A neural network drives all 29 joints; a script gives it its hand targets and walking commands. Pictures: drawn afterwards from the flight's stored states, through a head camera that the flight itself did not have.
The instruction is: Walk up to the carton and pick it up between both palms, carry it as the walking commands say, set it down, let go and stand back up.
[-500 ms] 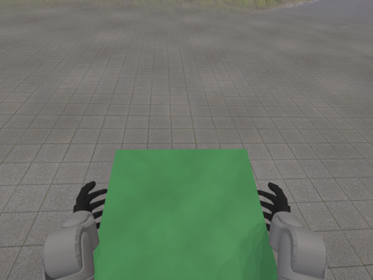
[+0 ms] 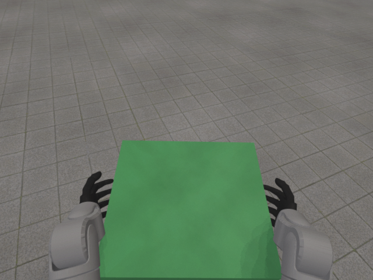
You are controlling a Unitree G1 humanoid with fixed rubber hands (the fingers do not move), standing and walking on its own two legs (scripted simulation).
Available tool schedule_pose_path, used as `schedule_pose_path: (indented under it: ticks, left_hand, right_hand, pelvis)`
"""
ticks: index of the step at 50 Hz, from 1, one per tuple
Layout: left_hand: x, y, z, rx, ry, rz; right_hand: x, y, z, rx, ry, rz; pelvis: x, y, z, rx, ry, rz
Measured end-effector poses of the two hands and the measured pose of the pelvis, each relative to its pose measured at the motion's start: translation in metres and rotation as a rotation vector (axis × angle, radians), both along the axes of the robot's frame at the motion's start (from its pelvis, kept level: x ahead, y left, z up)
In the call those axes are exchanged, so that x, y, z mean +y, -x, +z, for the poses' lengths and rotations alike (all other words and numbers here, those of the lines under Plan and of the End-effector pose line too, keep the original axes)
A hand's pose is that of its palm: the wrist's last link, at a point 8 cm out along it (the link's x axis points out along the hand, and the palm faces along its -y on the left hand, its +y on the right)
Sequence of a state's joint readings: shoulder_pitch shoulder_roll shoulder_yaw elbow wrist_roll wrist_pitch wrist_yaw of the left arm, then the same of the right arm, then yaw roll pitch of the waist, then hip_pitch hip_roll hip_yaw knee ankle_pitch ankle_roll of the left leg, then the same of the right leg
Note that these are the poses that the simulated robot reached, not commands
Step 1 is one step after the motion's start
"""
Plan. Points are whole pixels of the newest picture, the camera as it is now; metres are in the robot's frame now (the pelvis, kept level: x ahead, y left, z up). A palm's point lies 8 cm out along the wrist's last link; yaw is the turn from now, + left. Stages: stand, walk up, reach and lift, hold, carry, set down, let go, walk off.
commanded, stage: carry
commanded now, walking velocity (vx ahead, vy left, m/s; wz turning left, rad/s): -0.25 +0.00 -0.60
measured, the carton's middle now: (187, 212) +0.27 -0.01 +0.01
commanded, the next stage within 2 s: none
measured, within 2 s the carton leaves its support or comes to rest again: neither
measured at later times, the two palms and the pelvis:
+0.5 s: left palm out of the picture +0.05 +0.04 +0.07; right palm out of the picture -0.07 -0.31 +0.06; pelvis -0.22 -0.06 +0.00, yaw -17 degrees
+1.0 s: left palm out of the picture -0.16 -0.07 +0.07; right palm out of the picture -0.38 -0.37 +0.06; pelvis -0.45 -0.08 +0.00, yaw -35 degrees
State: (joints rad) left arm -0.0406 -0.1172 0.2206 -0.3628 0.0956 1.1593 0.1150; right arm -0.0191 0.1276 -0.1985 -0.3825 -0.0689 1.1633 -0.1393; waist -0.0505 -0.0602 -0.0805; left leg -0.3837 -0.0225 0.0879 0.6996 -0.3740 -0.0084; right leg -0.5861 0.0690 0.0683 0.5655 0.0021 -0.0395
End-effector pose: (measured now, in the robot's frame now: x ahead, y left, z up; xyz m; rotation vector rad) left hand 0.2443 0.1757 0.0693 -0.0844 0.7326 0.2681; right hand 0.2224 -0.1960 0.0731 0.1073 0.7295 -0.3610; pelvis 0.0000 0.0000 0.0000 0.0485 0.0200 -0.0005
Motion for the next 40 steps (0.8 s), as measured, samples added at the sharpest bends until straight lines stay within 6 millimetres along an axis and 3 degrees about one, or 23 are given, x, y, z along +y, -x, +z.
schedule_pose_path:
  ticks: [6, 10, 15, 23, 29, 34, 40]
  left_hand:
    - [-0.025, 0.051, 0.012, -0.013, 0.022, -0.038]
    - [-0.046, 0.079, 0.023, -0.052, -0.006, -0.066]
    - [-0.082, 0.113, 0.022, -0.086, -0.040, -0.114]
    - [-0.130, 0.176, -0.001, 0.048, -0.055, -0.259]
    - [-0.155, 0.217, -0.001, 0.028, 0.001, -0.338]
    - [-0.175, 0.257, 0.019, -0.023, 0.021, -0.389]
    - [-0.203, 0.301, 0.036, -0.116, -0.009, -0.434]
  right_hand:
    - [-0.024, 0.067, 0.018, -0.012, 0.029, -0.042]
    - [-0.043, 0.104, 0.019, -0.049, 0.012, -0.062]
    - [-0.076, 0.154, 0.002, -0.084, -0.009, -0.106]
    - [-0.113, 0.269, -0.019, 0.041, -0.062, -0.264]
    - [-0.127, 0.338, 0.004, 0.028, 0.011, -0.334]
    - [-0.139, 0.395, 0.028, -0.024, 0.039, -0.390]
    - [-0.160, 0.454, 0.027, -0.112, 0.031, -0.424]
  pelvis:
    - [-0.015, 0.057, 0.013, -0.013, 0.017, -0.095]
    - [-0.029, 0.091, 0.009, -0.010, 0.029, -0.148]
    - [-0.049, 0.138, -0.008, -0.012, 0.039, -0.215]
    - [-0.060, 0.206, 0.000, -0.021, 0.015, -0.285]
    - [-0.065, 0.262, 0.010, 0.009, -0.015, -0.359]
    - [-0.069, 0.305, 0.020, 0.013, 0.014, -0.421]
    - [-0.084, 0.357, 0.005, 0.020, 0.030, -0.528]
